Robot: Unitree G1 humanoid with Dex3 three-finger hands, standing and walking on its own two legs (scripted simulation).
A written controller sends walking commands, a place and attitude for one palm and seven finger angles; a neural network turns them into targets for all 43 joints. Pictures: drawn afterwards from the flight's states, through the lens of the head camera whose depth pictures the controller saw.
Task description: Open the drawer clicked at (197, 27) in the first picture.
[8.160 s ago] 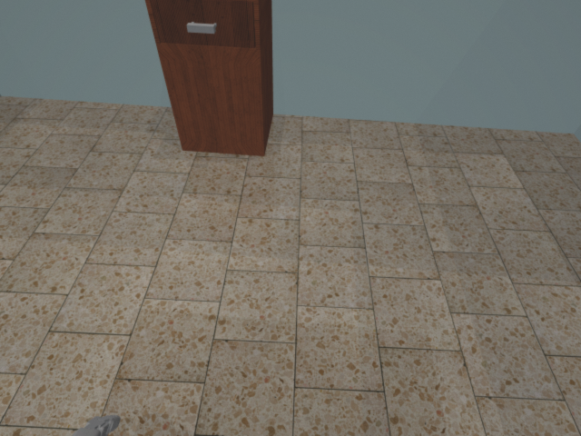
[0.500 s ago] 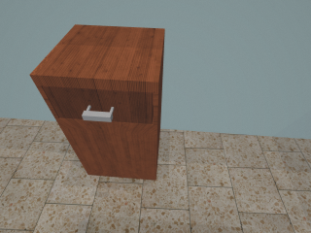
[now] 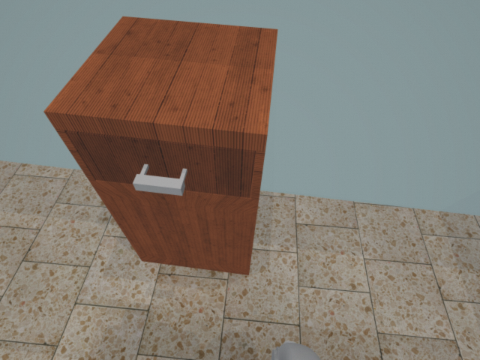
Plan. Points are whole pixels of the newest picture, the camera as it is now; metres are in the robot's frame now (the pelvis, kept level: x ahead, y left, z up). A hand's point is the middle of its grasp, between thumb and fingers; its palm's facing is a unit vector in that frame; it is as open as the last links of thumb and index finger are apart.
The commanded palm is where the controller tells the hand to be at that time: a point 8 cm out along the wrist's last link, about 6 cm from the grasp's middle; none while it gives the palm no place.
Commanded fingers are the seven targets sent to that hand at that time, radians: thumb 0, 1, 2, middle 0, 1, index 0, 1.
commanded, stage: come to a stop and stand still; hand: left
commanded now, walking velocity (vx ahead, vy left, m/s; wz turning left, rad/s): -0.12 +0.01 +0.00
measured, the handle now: (162, 177) +0.50 +0.22 -0.08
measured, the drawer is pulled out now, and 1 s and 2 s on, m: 0.00 0.00 0.00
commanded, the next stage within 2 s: look again from close up in 0.84 s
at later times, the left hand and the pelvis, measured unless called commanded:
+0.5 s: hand out of the picture +0.02 +0.14 -0.16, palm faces +0.07 -0.97 -0.24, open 7.3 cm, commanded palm none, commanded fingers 0.00 0.90 0.90 -0.20 -0.30 -0.20 -0.30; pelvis +0.01 -0.04 +0.00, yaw +0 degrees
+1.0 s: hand out of the picture +0.00 +0.15 -0.18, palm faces -0.01 -0.98 -0.21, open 7.3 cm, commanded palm none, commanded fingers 0.00 0.90 0.90 -0.20 -0.30 -0.20 -0.30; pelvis +0.00 -0.03 -0.01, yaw -2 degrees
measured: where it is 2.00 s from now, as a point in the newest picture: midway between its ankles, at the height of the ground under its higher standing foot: outside the picture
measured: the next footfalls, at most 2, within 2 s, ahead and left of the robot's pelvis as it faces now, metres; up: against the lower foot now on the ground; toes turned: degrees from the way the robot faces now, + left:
right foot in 0.14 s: +0.09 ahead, -0.09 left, +0.00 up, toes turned -5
left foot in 0.70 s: +0.02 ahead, +0.06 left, +0.00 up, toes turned +0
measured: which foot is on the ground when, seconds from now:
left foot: down 0.00-0.16, up 0.18-0.68, down 0.70-1.00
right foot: up 0.00-0.12, down 0.14-0.72, up 0.74-0.98, down 1.00-1.00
